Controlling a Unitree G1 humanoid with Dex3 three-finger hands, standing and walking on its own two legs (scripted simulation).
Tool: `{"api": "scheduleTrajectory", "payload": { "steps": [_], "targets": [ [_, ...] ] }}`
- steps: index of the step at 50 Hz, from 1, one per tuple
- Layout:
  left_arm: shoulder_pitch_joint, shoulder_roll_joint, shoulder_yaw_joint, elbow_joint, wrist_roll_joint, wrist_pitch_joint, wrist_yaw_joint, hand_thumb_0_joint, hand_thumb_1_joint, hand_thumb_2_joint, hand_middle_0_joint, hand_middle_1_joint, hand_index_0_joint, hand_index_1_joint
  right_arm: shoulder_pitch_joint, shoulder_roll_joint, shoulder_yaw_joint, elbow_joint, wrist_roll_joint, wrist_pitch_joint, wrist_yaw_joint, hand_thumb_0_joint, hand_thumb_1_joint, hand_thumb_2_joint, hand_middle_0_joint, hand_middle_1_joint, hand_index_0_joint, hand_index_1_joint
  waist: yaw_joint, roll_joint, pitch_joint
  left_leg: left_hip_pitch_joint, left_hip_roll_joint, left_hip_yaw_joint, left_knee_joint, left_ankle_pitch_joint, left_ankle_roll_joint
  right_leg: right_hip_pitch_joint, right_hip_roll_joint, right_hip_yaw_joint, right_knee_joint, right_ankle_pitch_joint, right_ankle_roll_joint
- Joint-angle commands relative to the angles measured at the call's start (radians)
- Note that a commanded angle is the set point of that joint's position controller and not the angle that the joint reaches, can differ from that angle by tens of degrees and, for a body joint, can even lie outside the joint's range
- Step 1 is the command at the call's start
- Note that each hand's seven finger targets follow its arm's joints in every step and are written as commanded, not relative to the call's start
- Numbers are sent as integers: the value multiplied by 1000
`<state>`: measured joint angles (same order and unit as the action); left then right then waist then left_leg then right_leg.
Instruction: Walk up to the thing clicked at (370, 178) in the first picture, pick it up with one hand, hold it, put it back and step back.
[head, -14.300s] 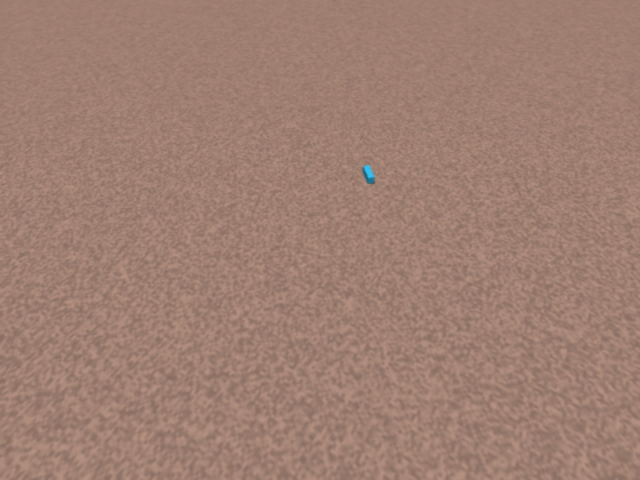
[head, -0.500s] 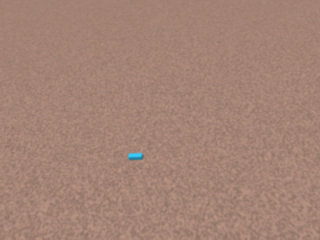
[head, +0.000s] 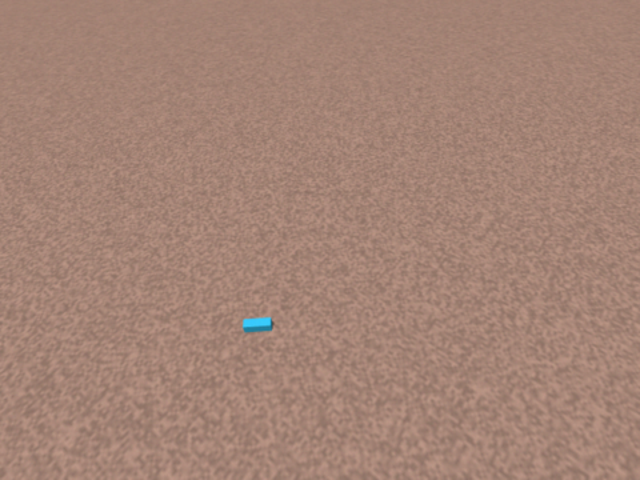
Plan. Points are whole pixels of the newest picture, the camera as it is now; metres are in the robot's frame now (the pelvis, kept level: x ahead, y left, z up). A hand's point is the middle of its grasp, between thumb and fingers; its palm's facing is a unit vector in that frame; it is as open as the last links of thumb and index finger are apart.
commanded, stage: walk up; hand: left
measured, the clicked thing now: (257, 324) +0.73 +0.27 -0.75
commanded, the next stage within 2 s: stand in 0.46 s
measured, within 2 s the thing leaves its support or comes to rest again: neither
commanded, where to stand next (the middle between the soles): +0.35 +0.02 m, yaw +2 degrees
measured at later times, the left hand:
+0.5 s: hand out of the picture +0.12 +0.26 -0.14, palm faces +0.02 -0.94 -0.33, open 7.4 cm
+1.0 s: hand out of the picture +0.06 +0.24 -0.14, palm faces -0.04 -0.94 -0.34, open 7.4 cm
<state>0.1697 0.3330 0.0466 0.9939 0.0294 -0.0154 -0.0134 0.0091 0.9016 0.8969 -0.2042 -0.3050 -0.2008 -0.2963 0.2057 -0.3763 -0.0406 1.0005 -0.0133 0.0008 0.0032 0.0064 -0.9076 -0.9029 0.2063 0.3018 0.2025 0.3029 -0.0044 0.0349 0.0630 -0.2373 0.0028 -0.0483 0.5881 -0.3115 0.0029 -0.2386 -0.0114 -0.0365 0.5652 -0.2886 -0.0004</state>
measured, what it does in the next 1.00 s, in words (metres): stands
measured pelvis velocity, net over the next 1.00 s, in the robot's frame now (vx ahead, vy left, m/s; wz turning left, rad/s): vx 0.00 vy -0.01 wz -0.01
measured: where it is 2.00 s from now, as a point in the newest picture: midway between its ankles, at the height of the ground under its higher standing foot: outside the picture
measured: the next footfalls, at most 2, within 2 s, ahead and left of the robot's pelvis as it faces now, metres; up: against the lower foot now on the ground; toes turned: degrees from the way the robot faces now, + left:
left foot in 1.76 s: +0.18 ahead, +0.17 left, +0.00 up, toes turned +5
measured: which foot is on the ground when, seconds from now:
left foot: down 0.00-1.00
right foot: down 0.00-1.00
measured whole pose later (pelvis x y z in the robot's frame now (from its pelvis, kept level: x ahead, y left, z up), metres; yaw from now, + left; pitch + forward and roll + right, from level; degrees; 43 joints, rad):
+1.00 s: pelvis +0.00 -0.01 +0.02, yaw -1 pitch -2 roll +0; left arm 0.12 0.35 0.00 1.15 0.01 -0.02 -0.02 0.01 0.90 0.90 -0.20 -0.30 -0.20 -0.30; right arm 0.11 -0.35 0.00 1.14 -0.01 -0.01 0.01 0.01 -0.91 -0.90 0.21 0.30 0.20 0.30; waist 0.00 0.01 0.06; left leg -0.11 0.02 -0.04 0.30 -0.16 -0.03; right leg -0.13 0.00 -0.03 0.32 -0.15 -0.01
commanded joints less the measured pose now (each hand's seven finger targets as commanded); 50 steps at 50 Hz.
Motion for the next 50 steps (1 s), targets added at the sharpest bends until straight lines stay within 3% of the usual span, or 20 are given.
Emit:
{"api": "scheduleTrajectory", "payload": {
  "steps": [1, 2, 3, 5, 7, 10, 17, 21, 23, 28, 31, 42, 46, 50],
  "targets": [
    [-95, 220, 47, -84, -28, -26, 16, 0, 900, 900, -200, -300, -200, -300, 16, -189, -38, -32, -7, -49, -18, 0, -900, -900, 200, 300, 200, 300, 8, -84, -140, 119, 130, -136, -185, 370, 53, 46, -113, 131, -72, 299, -45],
    [-87, 225, 51, -67, -35, -21, 18, 0, 900, 900, -200, -300, -200, -300, -42, -222, -43, -36, -2, -50, -17, 0, -900, -900, 200, 300, 200, 300, 32, -45, -137, 47, 145, -157, -179, 361, 74, 99, -72, 92, -78, 186, -29],
    [-86, 227, 51, -56, -32, -22, 21, 0, 900, 900, -200, -300, -200, -300, -78, -224, -43, -38, 1, -52, -15, 0, -900, -900, 200, 300, 200, 300, 40, -14, -130, 30, 143, -144, -168, 394, 70, 139, -80, 83, -98, 194, -29],
    [-106, 234, 50, -44, -29, -24, 24, 0, 900, 900, -200, -300, -200, -300, -67, -199, -34, -21, 4, -52, -19, 0, -900, -900, 200, 300, 200, 300, 23, -30, -155, 65, 113, -74, -142, 506, 48, 186, -107, 100, -99, 350, -43],
    [-103, 236, 50, -37, -34, -22, 27, 0, 900, 900, -200, -300, -200, -300, -53, -194, -35, -11, 6, -49, -24, 0, -900, -900, 200, 300, 200, 300, 18, 9, -168, 76, 105, -66, -134, 578, 42, 191, -106, 81, -81, 409, -49],
    [-128, 228, 44, -28, -33, -16, 28, 0, 900, 900, -200, -300, -200, -300, -83, -188, -33, -3, 6, -43, -26, 0, -900, -900, 200, 300, 200, 300, 18, 10, -164, 71, 109, -67, -146, 545, 46, 199, -108, 74, -102, 383, -46],
    [-164, 218, 34, 7, -29, -9, 23, 0, 900, 900, -200, -300, -200, -300, -151, -177, -25, 12, 0, -39, -22, 0, -900, -900, 200, 300, 200, 300, 22, 14, -95, 27, 120, -101, -237, 333, 42, 184, -100, 78, -162, 237, -31],
    [-169, 222, 35, 22, -24, -14, 19, 0, 900, 900, -200, -300, -200, -300, -165, -172, -22, 22, -1, -40, -17, 0, -900, -900, 200, 300, 200, 300, 16, -14, -86, 42, 109, -88, -246, 295, 33, 179, -107, 90, -203, 228, -29],
    [-153, 207, 14, 43, -25, -15, 15, 0, 900, 900, -200, -300, -200, -300, -172, -178, -16, 22, 4, -41, -14, 0, -900, -900, 200, 300, 200, 300, 9, 2, -107, 106, 117, -84, -279, 320, 22, 162, -118, 110, -232, 260, -28],
    [-158, 220, 7, 61, -24, -26, 16, 0, 900, 900, -200, -300, -200, -300, -179, -182, -14, 35, 5, -41, -9, 0, -900, -900, 200, 300, 200, 300, 3, -21, -122, 154, 122, -73, -287, 346, 18, 176, -123, 108, -261, 293, -19],
    [-154, 224, 2, 77, -23, -27, 16, 0, 900, 900, -200, -300, -200, -300, -174, -175, -9, 42, 6, -37, -6, 0, -900, -900, 200, 300, 200, 300, -2, -32, -90, 139, 118, -72, -315, 270, 15, 153, -122, 114, -287, 229, -19],
    [-117, 239, -8, 94, -20, -27, 18, 0, 900, 900, -200, -300, -200, -300, -160, -176, -5, 68, 3, -33, -1, 0, -900, -900, 200, 300, 200, 300, 4, -31, -81, 128, 113, -63, -331, 165, 13, 125, -123, 130, -313, 137, -20],
    [-102, 236, -11, 96, -22, -26, 17, 0, 900, 900, -200, -300, -200, -300, -145, -176, -2, 74, 2, -33, 0, 0, -900, -900, 200, 300, 200, 300, 8, -31, -68, 104, 111, -65, -340, 155, 11, 120, -117, 129, -318, 103, -20],
    [-102, 245, -9, 96, -21, -25, 17, 0, 900, 900, -200, -300, -200, -300, -137, -177, 0, 76, 4, -34, -3, 0, -900, -900, 200, 300, 200, 300, 6, -35, -78, 114, 114, -66, -334, 169, 10, 124, -122, 135, -309, 136, -23]
  ]
}}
